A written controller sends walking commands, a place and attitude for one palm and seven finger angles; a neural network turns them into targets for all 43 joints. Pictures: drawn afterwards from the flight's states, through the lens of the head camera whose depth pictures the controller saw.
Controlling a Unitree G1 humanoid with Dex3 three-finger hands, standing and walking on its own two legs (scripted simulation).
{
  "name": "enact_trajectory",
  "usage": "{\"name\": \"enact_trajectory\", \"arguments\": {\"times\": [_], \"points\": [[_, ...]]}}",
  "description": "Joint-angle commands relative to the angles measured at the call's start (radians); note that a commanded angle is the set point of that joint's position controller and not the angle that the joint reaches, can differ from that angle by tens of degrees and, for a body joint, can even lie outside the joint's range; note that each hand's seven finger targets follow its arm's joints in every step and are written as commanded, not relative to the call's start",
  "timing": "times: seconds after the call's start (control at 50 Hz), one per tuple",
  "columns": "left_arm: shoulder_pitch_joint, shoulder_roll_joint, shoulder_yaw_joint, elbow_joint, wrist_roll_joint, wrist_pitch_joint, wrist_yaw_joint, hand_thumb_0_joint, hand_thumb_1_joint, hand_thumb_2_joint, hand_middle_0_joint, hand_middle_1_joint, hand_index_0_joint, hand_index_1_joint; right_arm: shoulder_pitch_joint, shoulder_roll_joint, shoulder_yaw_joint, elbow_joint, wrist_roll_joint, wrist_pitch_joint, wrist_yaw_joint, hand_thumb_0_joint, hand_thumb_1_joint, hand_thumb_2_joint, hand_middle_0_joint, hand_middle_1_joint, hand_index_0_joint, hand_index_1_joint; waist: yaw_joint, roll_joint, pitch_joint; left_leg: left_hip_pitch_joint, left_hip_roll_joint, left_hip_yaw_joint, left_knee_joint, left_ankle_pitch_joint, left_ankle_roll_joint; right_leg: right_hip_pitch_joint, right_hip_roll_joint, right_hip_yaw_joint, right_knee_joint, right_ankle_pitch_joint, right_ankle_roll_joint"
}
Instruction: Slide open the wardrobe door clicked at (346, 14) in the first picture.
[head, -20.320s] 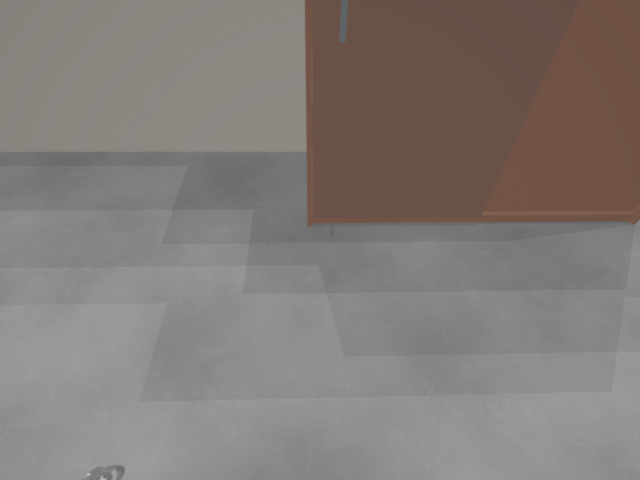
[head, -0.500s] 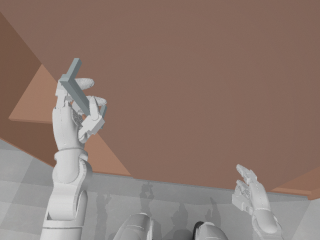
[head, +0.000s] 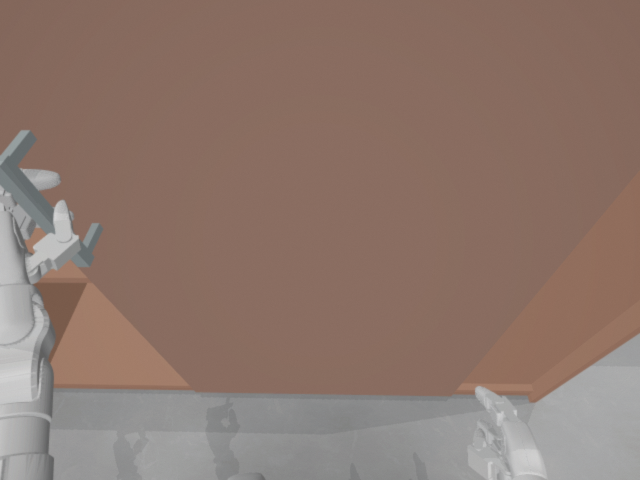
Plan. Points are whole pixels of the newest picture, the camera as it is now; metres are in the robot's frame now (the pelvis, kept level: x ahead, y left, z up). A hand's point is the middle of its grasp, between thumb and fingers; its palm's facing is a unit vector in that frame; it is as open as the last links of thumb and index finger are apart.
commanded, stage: stop walking and hold the door there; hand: left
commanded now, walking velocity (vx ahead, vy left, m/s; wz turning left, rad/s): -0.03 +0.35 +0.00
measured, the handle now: (56, 205) +0.37 +0.35 +0.15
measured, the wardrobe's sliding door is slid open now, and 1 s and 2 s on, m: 0.48 0.48 0.48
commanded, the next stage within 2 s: none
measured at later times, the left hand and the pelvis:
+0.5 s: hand (70, 235) +0.33 +0.31 +0.14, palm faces +0.54 -0.80 -0.25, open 6.0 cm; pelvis -0.04 +0.00 +0.01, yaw -3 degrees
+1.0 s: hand (67, 236) +0.32 +0.31 +0.14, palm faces +0.49 -0.83 -0.26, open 5.8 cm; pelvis -0.05 +0.01 +0.02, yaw -4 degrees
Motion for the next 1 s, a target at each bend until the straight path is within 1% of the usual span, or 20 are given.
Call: {"name": "enact_trajectory", "arguments": {"times": [0.0, 0.06, 0.12, 0.16, 0.18, 0.2, 0.22, 0.24, 0.28, 0.36, 0.38, 0.42, 0.44, 0.48, 0.54, 0.56, 0.62, 0.68, 0.92, 0.98], "points": [[-0.261, 0.3, 0.113, -0.097, 0.023, -0.075, 0.01, 0.0, 0.9, 0.9, -0.45, -1.4, -0.45, -1.4, -0.066, -0.144, -0.068, -0.087, 0.018, -0.035, -0.045, 0.0, -0.9, -0.9, 0.2, 0.3, 0.2, 0.3, -0.002, -0.428, -0.357, -0.239, -0.179, -0.081, 0.382, -0.197, 0.04, 0.417, -0.33, 0.354, -0.072, 1.032, -0.213], [-0.267, 0.3, 0.155, 0.047, 0.024, -0.071, 0.017, 0.0, 0.9, 0.9, -0.45, -1.4, -0.45, -1.4, -0.082, -0.149, -0.067, -0.046, 0.009, -0.019, -0.055, 0.0, -0.9, -0.9, 0.2, 0.3, 0.2, 0.3, -0.02, -0.367, -0.319, -0.121, -0.155, -0.096, 0.228, -0.13, 0.049, 0.286, -0.306, 0.225, -0.064, 0.877, -0.182], [-0.345, 0.216, 0.06, 0.012, 0.031, -0.092, 0.009, 0.0, 0.9, 0.9, -0.45, -1.4, -0.45, -1.4, -0.079, -0.144, -0.065, -0.045, 0.002, -0.007, -0.052, 0.0, -0.9, -0.9, 0.2, 0.3, 0.2, 0.3, -0.037, -0.3, -0.302, 0.042, -0.164, -0.059, 0.008, 0.006, 0.051, 0.131, -0.263, 0.18, -0.095, 0.558, -0.142], [-0.377, 0.226, 0.044, -0.026, 0.028, -0.108, 0.014, 0.0, 0.9, 0.9, -0.45, -1.4, -0.45, -1.4, -0.06, -0.172, -0.079, -0.031, -0.001, -0.001, -0.053, 0.0, -0.9, -0.9, 0.2, 0.3, 0.2, 0.3, -0.052, -0.129, -0.275, 0.188, -0.161, -0.018, -0.238, 0.218, 0.049, 0.035, -0.183, 0.119, -0.051, 0.243, -0.097], [-0.384, 0.194, 0.006, -0.072, 0.029, -0.119, 0.009, 0.0, 0.9, 0.9, -0.45, -1.4, -0.45, -1.4, -0.056, -0.191, -0.087, -0.051, -0.003, -0.004, -0.056, 0.0, -0.9, -0.9, 0.2, 0.3, 0.2, 0.3, -0.036, 0.05, -0.268, 0.201, -0.074, -0.083, -0.316, 0.308, 0.083, -0.012, -0.084, 0.074, 0.041, 0.075, -0.066], [-0.392, 0.173, -0.023, -0.104, 0.027, -0.122, 0.004, 0.0, 0.9, 0.9, -0.45, -1.4, -0.45, -1.4, -0.044, -0.207, -0.09, -0.071, 0.006, -0.004, -0.053, 0.0, -0.9, -0.9, 0.2, 0.3, 0.2, 0.3, -0.022, 0.212, -0.273, 0.196, 0.055, -0.239, -0.358, 0.429, 0.163, -0.073, 0.01, 0.022, 0.139, -0.16, -0.028], [-0.316, 0.135, -0.051, -0.013, 0.028, -0.109, -0.002, 0.0, 0.9, 0.9, -0.45, -1.4, -0.45, -1.4, -0.01, -0.183, -0.083, -0.065, 0.012, 0.0, -0.045, 0.0, -0.9, -0.9, 0.2, 0.3, 0.2, 0.3, -0.034, 0.225, -0.281, 0.132, 0.092, -0.308, -0.449, 0.263, 0.203, -0.064, 0.052, 0.04, 0.288, -0.304, -0.038], [-0.338, 0.173, -0.025, -0.007, 0.038, -0.097, 0.004, 0.0, 0.9, 0.9, -0.45, -1.4, -0.45, -1.4, -0.016, -0.18, -0.081, -0.067, 0.006, -0.003, -0.047, 0.0, -0.9, -0.9, 0.2, 0.3, 0.2, 0.3, -0.04, 0.26, -0.236, 0.062, 0.114, -0.354, -0.497, 0.146, 0.228, -0.083, 0.043, 0.069, 0.379, -0.289, -0.04], [-0.366, 0.217, -0.003, -0.011, 0.041, -0.091, 0.01, 0.0, 0.9, 0.9, -0.45, -1.4, -0.45, -1.4, 0.003, -0.174, -0.073, -0.05, -0.002, -0.018, -0.055, 0.0, -0.9, -0.9, 0.2, 0.3, 0.2, 0.3, -0.036, 0.178, -0.222, 0.097, 0.09, -0.292, -0.443, 0.25, 0.245, -0.072, 0.025, 0.079, 0.315, -0.211, -0.033], [-0.381, 0.238, 0.001, 0.093, 0.035, -0.06, 0.004, 0.0, 0.9, 0.9, -0.45, -1.4, -0.45, -1.4, 0.034, -0.191, -0.056, -0.04, 0.002, -0.033, -0.06, 0.0, -0.9, -0.9, 0.2, 0.3, 0.2, 0.3, -0.032, 0.145, -0.232, 0.099, 0.01, -0.116, -0.35, 0.285, 0.177, 0.088, 0.046, 0.016, -0.052, -0.088, -0.025], [-0.378, 0.244, 0.002, 0.129, 0.038, -0.058, 0.001, 0.0, 0.9, 0.9, -0.45, -1.4, -0.45, -1.4, 0.039, -0.19, -0.054, -0.039, -0.001, -0.033, -0.059, 0.0, -0.9, -0.9, 0.2, 0.3, 0.2, 0.3, -0.03, 0.118, -0.237, 0.079, -0.014, -0.083, -0.308, 0.263, 0.149, 0.136, 0.026, 0.041, -0.159, -0.015, -0.034], [-0.419, 0.306, 0.035, 0.181, 0.047, -0.06, 0.003, 0.0, 0.9, 0.9, -0.45, -1.4, -0.45, -1.4, 0.049, -0.181, -0.055, -0.036, -0.006, -0.03, -0.059, 0.0, -0.9, -0.9, 0.2, 0.3, 0.2, 0.3, -0.057, -0.049, -0.242, 0.034, -0.106, 0.007, -0.188, 0.172, 0.074, 0.124, -0.136, 0.234, -0.238, 0.156, -0.104], [-0.418, 0.331, 0.065, 0.221, 0.041, -0.058, 0.005, 0.0, 0.9, 0.9, -0.45, -1.4, -0.45, -1.4, 0.066, -0.177, -0.06, -0.021, 0.004, -0.032, -0.057, 0.0, -0.9, -0.9, 0.2, 0.3, 0.2, 0.3, -0.051, -0.142, -0.249, 0.039, -0.154, 0.007, -0.142, 0.104, 0.061, 0.091, -0.161, 0.27, -0.261, 0.138, -0.125], [-0.447, 0.316, 0.047, 0.249, 0.032, -0.053, -0.001, 0.0, 0.9, 0.9, -0.45, -1.4, -0.45, -1.4, 0.051, -0.178, -0.058, -0.009, 0.012, -0.028, -0.058, 0.0, -0.9, -0.9, 0.2, 0.3, 0.2, 0.3, -0.04, -0.202, -0.231, 0.022, -0.166, -0.039, -0.098, 0.06, 0.066, 0.092, -0.195, 0.303, -0.269, 0.161, -0.155], [-0.477, 0.277, 0.018, 0.254, 0.037, -0.064, -0.005, 0.0, 0.9, 0.9, -0.45, -1.4, -0.45, -1.4, 0.05, -0.178, -0.052, 0.01, 0.005, -0.035, -0.065, 0.0, -0.9, -0.9, 0.2, 0.3, 0.2, 0.3, -0.044, -0.156, -0.258, 0.137, -0.136, -0.043, -0.251, 0.264, 0.083, 0.078, -0.119, 0.19, -0.189, 0.172, -0.103], [-0.468, 0.273, 0.003, 0.262, 0.034, -0.065, -0.008, 0.0, 0.9, 0.9, -0.45, -1.4, -0.45, -1.4, 0.036, -0.189, -0.057, 0.013, 0.008, -0.031, -0.07, 0.0, -0.9, -0.9, 0.2, 0.3, 0.2, 0.3, -0.037, -0.08, -0.262, 0.176, -0.1, -0.062, -0.287, 0.332, 0.096, 0.063, -0.076, 0.156, -0.168, 0.134, -0.075], [-0.443, 0.236, -0.028, 0.323, 0.038, -0.072, -0.018, 0.0, 0.9, 0.9, -0.45, -1.4, -0.45, -1.4, 0.041, -0.198, -0.058, 0.0, 0.01, -0.013, -0.064, 0.0, -0.9, -0.9, 0.2, 0.3, 0.2, 0.3, -0.039, -0.007, -0.178, 0.095, -0.04, -0.147, -0.367, 0.074, 0.128, -0.018, -0.009, 0.134, -0.186, -0.162, -0.053], [-0.454, 0.218, -0.054, 0.316, 0.04, -0.085, -0.012, 0.0, 0.9, 0.9, -0.45, -1.4, -0.45, -1.4, 0.044, -0.194, -0.053, -0.001, 0.011, -0.011, -0.07, 0.0, -0.9, -0.9, 0.2, 0.3, 0.2, 0.3, -0.038, 0.021, -0.15, 0.053, -0.034, -0.166, -0.434, -0.044, 0.134, 0.002, 0.012, 0.114, -0.165, -0.147, -0.051], [-0.489, 0.224, -0.066, 0.341, 0.043, -0.094, -0.019, 0.0, 0.9, 0.9, -0.45, -1.4, -0.45, -1.4, 0.053, -0.189, -0.057, -0.002, 0.011, -0.015, -0.066, 0.0, -0.9, -0.9, 0.2, 0.3, 0.2, 0.3, -0.038, -0.059, -0.227, 0.141, -0.076, -0.076, -0.31, 0.184, 0.103, -0.005, -0.031, 0.158, -0.217, -0.026, -0.064], [-0.481, 0.243, -0.058, 0.361, 0.041, -0.09, -0.022, 0.0, 0.9, 0.9, -0.45, -1.4, -0.45, -1.4, 0.043, -0.188, -0.064, -0.006, 0.015, 0.001, -0.061, 0.0, -0.9, -0.9, 0.2, 0.3, 0.2, 0.3, -0.035, -0.099, -0.206, 0.104, -0.117, -0.045, -0.203, 0.237, 0.093, -0.003, -0.127, 0.234, -0.243, 0.055, -0.089]]}}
